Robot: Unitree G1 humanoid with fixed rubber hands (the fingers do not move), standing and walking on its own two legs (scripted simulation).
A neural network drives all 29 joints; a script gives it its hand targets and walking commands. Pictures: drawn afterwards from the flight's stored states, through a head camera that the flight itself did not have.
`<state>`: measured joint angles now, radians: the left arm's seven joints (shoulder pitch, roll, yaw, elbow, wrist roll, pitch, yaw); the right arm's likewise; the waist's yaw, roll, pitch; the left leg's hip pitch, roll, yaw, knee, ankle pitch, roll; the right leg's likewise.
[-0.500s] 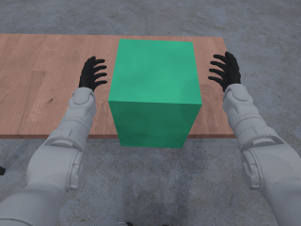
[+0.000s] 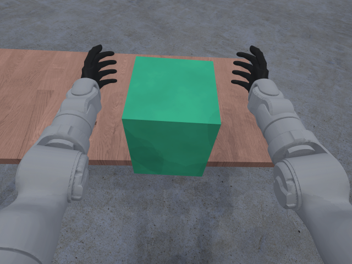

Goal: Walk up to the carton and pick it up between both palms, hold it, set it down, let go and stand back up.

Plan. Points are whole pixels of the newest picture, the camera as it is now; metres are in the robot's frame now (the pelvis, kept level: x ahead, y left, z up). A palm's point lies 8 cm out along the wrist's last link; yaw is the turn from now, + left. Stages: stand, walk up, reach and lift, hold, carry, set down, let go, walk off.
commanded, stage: set down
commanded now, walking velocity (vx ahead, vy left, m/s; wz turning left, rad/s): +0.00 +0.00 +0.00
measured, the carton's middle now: (171, 120) +0.47 +0.02 +0.01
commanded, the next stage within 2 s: let go in 0.34 s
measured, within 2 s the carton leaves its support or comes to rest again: neither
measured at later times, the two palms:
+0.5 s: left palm (87, 104) +0.44 +0.21 +0.10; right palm (255, 107) +0.43 -0.17 +0.12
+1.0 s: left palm (87, 148) +0.36 +0.21 +0.04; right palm (254, 149) +0.35 -0.17 +0.05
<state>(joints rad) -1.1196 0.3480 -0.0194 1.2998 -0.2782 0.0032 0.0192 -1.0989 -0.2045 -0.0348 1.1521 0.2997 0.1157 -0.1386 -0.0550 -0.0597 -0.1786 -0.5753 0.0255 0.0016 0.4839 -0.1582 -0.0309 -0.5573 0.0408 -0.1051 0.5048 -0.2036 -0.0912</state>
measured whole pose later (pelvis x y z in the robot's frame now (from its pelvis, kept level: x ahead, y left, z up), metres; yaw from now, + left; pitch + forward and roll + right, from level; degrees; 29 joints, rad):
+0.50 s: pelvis +0.02 +0.01 +0.01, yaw -1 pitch +9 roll +0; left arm -0.68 0.28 0.10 0.74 -0.18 0.13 0.01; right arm -0.70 -0.18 -0.02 0.74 0.27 0.10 -0.15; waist -0.02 -0.03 -0.09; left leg -0.40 0.03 0.02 0.42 -0.18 -0.02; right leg -0.38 0.05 -0.07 0.42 -0.20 -0.07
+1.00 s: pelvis +0.01 +0.02 +0.01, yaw -2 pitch +7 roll +0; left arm -0.39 0.20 0.04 0.75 -0.16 -0.16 0.04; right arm -0.41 -0.15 -0.03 0.74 0.21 -0.13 -0.07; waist -0.01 -0.03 -0.07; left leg -0.38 0.02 0.03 0.46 -0.19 0.00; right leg -0.36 0.04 -0.06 0.45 -0.21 -0.06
